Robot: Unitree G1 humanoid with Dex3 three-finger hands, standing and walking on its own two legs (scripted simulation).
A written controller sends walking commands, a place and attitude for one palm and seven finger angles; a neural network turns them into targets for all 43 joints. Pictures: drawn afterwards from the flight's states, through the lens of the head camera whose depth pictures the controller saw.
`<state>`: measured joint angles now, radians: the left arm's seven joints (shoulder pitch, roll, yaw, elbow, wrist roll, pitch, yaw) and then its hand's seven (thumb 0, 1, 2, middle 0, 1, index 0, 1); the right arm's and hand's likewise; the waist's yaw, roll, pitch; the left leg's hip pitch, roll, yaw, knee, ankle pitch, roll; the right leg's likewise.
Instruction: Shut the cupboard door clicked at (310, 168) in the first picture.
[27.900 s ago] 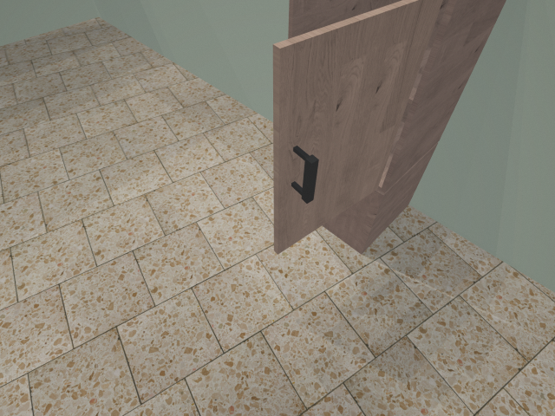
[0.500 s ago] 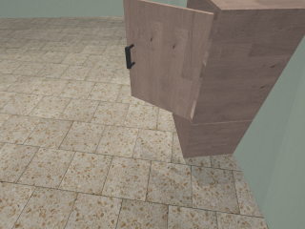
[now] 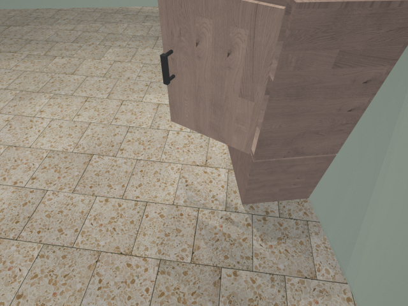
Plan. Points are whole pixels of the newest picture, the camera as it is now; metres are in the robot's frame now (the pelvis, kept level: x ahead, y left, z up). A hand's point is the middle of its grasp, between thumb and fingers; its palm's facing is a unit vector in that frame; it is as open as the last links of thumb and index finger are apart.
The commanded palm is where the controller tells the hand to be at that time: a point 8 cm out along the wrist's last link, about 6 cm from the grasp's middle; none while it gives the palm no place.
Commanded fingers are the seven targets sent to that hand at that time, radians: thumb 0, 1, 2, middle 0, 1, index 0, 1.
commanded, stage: look to check the result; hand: left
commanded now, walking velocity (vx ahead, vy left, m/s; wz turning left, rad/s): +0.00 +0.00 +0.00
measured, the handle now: (168, 67) +0.94 +0.18 -0.03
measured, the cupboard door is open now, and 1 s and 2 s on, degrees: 53 53 53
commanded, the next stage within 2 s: walk to a spot facing it in 0.32 s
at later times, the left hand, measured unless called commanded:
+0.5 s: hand out of the picture +0.06 +0.21 -0.17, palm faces +0.01 -0.97 -0.26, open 7.4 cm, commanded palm none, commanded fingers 0.00 0.90 0.90 -0.20 -0.30 -0.20 -0.30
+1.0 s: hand out of the picture +0.04 +0.24 -0.18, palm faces +0.27 -0.93 -0.25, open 7.4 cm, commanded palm none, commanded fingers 0.00 0.90 0.90 -0.20 -0.30 -0.20 -0.30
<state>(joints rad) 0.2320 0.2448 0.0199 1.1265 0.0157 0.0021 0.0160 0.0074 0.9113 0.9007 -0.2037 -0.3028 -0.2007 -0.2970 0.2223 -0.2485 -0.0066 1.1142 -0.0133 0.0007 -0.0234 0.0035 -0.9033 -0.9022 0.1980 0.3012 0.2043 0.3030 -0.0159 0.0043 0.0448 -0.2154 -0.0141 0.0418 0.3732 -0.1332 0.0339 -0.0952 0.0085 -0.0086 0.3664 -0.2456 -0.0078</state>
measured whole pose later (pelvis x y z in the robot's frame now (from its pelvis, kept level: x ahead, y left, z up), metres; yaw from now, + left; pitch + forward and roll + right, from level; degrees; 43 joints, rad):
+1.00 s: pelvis +0.01 +0.02 -0.01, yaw +16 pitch +2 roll -1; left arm 0.16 0.23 0.08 0.94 0.03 0.05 0.02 0.01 0.91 0.90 -0.20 -0.30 -0.20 -0.30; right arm 0.24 -0.20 -0.04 0.97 -0.03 0.03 -0.01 0.00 -0.90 -0.90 0.20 0.30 0.21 0.30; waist -0.03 0.00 0.10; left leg -0.35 -0.06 -0.03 0.50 -0.17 0.07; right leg -0.45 -0.05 0.00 1.01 -0.42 0.04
